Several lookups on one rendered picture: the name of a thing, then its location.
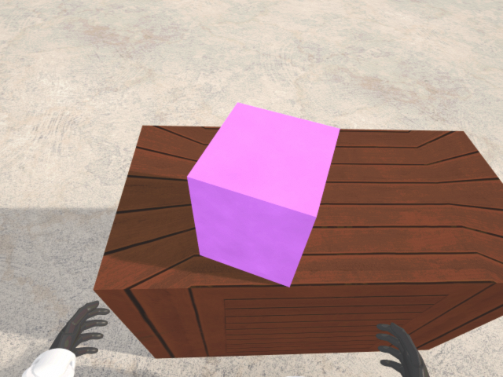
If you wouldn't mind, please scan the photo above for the right robot hand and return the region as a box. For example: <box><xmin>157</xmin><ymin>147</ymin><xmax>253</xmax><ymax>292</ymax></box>
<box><xmin>376</xmin><ymin>323</ymin><xmax>430</xmax><ymax>377</ymax></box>

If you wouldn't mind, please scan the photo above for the pedestal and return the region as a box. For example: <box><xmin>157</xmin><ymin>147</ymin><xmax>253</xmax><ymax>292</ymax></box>
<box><xmin>94</xmin><ymin>126</ymin><xmax>503</xmax><ymax>359</ymax></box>

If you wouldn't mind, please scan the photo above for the left robot hand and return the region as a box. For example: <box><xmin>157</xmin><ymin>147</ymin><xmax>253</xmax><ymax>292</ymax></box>
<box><xmin>50</xmin><ymin>301</ymin><xmax>110</xmax><ymax>357</ymax></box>

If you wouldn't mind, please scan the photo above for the carton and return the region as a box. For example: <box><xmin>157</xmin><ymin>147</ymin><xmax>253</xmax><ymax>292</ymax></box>
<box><xmin>187</xmin><ymin>102</ymin><xmax>340</xmax><ymax>287</ymax></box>

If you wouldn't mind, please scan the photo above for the left robot forearm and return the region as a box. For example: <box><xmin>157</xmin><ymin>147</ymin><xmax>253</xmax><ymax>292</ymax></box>
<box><xmin>22</xmin><ymin>348</ymin><xmax>76</xmax><ymax>377</ymax></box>

